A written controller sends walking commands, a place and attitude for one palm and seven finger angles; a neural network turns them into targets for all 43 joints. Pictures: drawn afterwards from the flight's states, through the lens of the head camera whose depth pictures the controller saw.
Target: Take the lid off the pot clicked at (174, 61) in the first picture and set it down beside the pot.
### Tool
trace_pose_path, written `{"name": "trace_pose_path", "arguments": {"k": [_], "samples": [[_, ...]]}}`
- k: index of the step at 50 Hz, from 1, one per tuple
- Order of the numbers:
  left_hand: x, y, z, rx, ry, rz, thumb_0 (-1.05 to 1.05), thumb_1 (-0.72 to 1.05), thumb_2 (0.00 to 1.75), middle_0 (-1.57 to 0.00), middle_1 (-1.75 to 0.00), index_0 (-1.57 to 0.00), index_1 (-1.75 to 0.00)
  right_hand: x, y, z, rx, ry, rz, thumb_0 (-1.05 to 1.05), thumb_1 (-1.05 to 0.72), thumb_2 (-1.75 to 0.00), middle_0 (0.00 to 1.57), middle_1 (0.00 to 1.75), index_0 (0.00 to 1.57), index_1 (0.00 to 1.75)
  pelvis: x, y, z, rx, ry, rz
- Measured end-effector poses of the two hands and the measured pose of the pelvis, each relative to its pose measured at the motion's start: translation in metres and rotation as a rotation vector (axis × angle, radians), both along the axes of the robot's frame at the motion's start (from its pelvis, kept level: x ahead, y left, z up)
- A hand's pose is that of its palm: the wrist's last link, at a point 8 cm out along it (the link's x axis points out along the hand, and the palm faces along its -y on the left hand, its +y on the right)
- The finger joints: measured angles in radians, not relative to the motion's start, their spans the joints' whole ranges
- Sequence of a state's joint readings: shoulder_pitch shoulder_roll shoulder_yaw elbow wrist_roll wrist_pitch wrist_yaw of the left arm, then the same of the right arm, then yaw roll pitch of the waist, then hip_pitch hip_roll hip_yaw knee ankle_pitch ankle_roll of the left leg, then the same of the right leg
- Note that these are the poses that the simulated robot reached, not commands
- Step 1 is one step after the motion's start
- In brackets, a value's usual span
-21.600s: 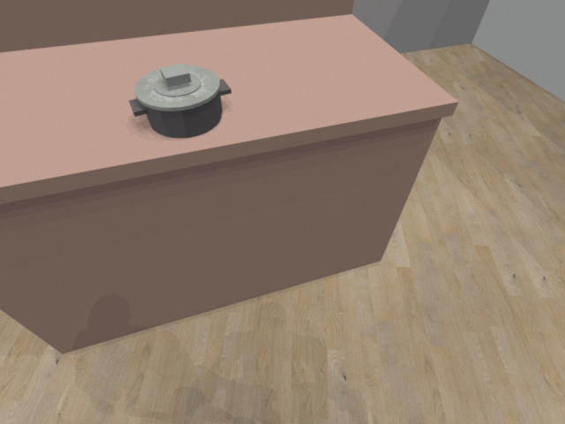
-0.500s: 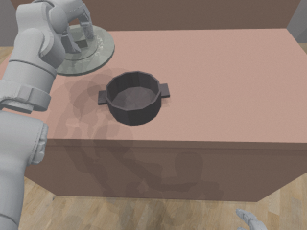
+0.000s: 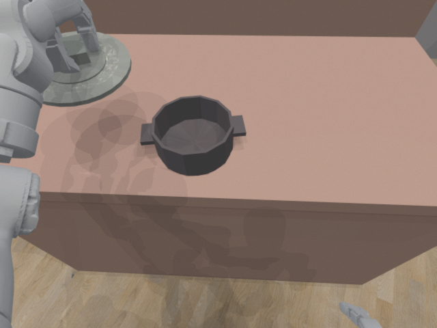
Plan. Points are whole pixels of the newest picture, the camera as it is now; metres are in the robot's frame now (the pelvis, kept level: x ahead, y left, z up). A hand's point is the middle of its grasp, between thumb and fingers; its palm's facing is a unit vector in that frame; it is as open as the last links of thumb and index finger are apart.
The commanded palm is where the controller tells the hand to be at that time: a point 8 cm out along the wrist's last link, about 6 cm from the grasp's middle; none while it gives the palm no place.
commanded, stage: move the lid sideways beside the pot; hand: left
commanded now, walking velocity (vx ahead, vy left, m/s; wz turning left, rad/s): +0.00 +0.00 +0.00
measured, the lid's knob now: (69, 51) +0.49 +0.25 +0.24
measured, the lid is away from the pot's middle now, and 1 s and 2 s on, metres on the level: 0.19 0.23 0.24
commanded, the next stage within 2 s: lower the lid onto the table in 0.58 s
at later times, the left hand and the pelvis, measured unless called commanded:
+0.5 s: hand (33, 48) +0.47 +0.28 +0.26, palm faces -0.22 -0.06 -0.97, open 7.7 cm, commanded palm +0.46 +0.29 +0.34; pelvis +0.00 +0.00 +0.00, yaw +0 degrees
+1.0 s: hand (42, 60) +0.46 +0.28 +0.24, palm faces -0.27 -0.11 -0.96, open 7.6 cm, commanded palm +0.46 +0.29 +0.32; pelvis +0.00 +0.00 +0.00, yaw +0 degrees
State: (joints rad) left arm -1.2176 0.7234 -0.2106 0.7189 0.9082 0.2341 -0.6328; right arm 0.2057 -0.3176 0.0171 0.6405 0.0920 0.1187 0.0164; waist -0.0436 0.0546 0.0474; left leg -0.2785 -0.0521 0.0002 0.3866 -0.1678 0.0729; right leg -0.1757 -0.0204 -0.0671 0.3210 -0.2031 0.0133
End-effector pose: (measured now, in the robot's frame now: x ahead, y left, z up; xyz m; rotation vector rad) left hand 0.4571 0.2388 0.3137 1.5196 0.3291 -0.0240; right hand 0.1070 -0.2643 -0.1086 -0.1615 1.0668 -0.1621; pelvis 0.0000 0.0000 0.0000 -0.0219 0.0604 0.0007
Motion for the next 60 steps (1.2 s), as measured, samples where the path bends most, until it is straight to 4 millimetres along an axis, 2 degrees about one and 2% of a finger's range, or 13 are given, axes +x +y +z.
{"name": "trace_pose_path", "arguments": {"k": [21, 31, 36, 44, 50, 60], "samples": [[0.007, 0.038, 0.002, -0.012, 0.002, 0.056, 0.0, 0.13, 0.89, -0.59, -0.86, -0.71, -0.97, -0.014, 0.001, -0.004, 0.003, 0.064, -0.035, 0.01, -0.91, -0.9, 0.2, 0.3, 0.2, 0.3, 0.005, 0.004, 0.0, -0.004, 0.022, -0.006], [-0.002, 0.05, 0.003, -0.004, 0.003, 0.067, 0.0, 0.13, 0.89, -0.58, -0.86, -0.71, -0.97, -0.014, -0.001, -0.004, -0.008, 0.082, -0.025, 0.01, -0.91, -0.9, 0.2, 0.3, 0.2, 0.3, 0.004, 0.004, 0.0, -0.007, 0.02, 0.002], [-0.005, 0.046, 0.0, 0.028, 0.014, 0.059, 0.0, 0.13, 0.89, -0.58, -0.86, -0.71, -0.97, -0.012, 0.0, -0.004, -0.012, 0.077, -0.013, 0.01, -0.91, -0.9, 0.2, 0.3, 0.2, 0.3, 0.002, 0.004, 0.0, -0.008, 0.016, 0.009], [-0.002, 0.045, -0.009, -0.027, 0.052, 0.093, 0.0, 0.13, 0.89, -0.58, -0.86, -0.72, -0.97, -0.014, 0.001, -0.004, -0.007, 0.052, -0.02, 0.01, -0.91, -0.9, 0.2, 0.3, 0.2, 0.3, -0.001, 0.004, 0.0, -0.007, 0.01, 0.005], [0.002, 0.04, -0.016, -0.03, 0.059, 0.077, 0.0, 0.13, 0.89, -0.58, -0.86, -0.72, -0.97, -0.022, -0.001, -0.004, -0.011, 0.059, -0.035, 0.01, -0.91, -0.9, 0.2, 0.3, 0.2, 0.3, 0.0, 0.003, -0.001, -0.007, 0.008, 0.0], [0.01, 0.046, -0.035, -0.046, 0.099, 0.084, 0.0, 0.14, 0.89, -0.58, -0.86, -0.71, -0.97, -0.042, -0.01, -0.003, -0.028, 0.101, -0.075, 0.01, -0.91, -0.9, 0.2, 0.3, 0.2, 0.3, 0.003, 0.0, -0.001, -0.008, 0.014, -0.011]]}}
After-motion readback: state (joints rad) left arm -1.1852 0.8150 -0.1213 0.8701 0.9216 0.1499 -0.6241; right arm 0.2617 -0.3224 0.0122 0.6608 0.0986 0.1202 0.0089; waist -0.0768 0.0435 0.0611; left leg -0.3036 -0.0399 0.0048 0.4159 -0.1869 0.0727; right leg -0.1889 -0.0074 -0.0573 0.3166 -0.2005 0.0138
